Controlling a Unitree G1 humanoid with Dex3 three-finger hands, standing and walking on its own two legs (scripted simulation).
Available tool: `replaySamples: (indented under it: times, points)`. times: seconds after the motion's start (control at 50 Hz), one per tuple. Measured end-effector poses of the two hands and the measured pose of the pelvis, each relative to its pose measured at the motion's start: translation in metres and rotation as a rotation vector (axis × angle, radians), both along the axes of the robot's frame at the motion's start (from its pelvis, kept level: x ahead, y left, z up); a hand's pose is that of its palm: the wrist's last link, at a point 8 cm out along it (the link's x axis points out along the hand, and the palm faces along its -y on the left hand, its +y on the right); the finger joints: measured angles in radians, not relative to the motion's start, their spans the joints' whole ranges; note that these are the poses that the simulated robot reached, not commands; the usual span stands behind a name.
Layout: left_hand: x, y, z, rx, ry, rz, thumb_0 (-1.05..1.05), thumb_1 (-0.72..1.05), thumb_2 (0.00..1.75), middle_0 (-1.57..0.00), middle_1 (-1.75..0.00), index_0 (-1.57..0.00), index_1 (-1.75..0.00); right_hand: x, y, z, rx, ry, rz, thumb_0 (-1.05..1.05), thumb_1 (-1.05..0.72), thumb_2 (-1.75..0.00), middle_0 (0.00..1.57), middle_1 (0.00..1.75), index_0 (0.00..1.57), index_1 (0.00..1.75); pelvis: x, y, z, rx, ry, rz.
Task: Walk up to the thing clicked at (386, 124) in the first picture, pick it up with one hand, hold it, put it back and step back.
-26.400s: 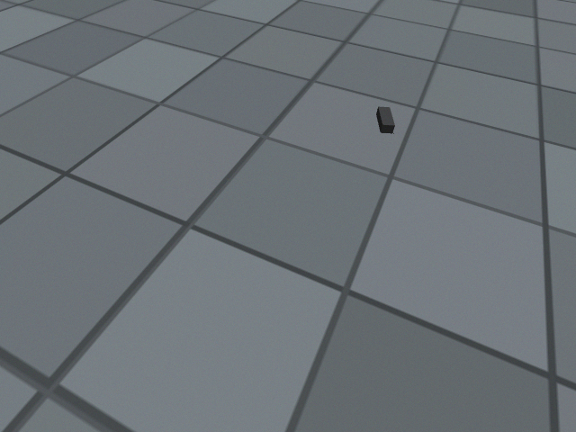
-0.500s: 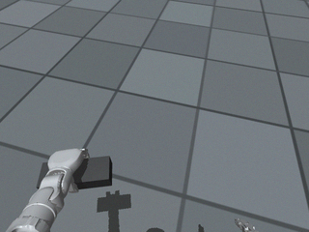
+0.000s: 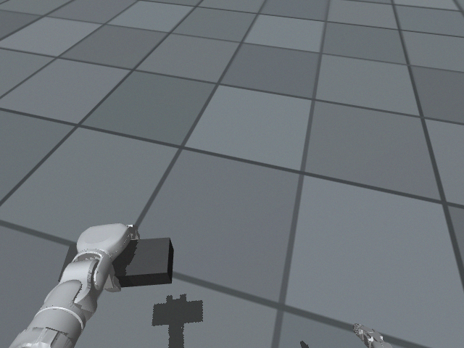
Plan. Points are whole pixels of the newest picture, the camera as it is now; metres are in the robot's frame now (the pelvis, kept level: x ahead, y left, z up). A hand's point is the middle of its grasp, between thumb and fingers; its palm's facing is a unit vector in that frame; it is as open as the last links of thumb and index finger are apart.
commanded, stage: hold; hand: left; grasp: from above
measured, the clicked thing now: (121, 263) +0.31 +0.22 -0.09
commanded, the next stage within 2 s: crouch in 1.24 s
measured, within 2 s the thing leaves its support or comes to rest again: neither
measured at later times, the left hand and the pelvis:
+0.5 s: hand (105, 273) +0.28 +0.22 -0.04, palm faces -0.45 -0.06 -0.89, open 10.2 cm; pelvis -0.02 +0.00 +0.01, yaw +0 degrees
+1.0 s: hand (104, 273) +0.27 +0.22 -0.04, palm faces -0.44 -0.06 -0.89, open 10.2 cm; pelvis -0.02 +0.00 +0.01, yaw +0 degrees
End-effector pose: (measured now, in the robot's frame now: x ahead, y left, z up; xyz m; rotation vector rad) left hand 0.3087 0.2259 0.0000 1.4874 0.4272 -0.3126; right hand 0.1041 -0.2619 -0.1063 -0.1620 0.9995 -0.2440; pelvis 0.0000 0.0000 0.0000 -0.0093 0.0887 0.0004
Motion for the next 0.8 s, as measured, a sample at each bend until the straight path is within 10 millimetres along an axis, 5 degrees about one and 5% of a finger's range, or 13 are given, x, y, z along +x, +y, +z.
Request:
replaySamples:
  times: [0.8]
  points:
    - [-0.034, -0.002, 0.017, -0.012, 0.002, -0.026, -0.02, -0.05, 0.53, -0.64, -0.64, -0.69, -0.59, 0.006, 0.012, 0.012, 0.015, -0.061, 0.039, 0.01, -0.9, -0.9, 0.2, 0.3, 0.2, 0.3, -0.022, 0.002, 0.007, 0.006, -0.071, 0.003]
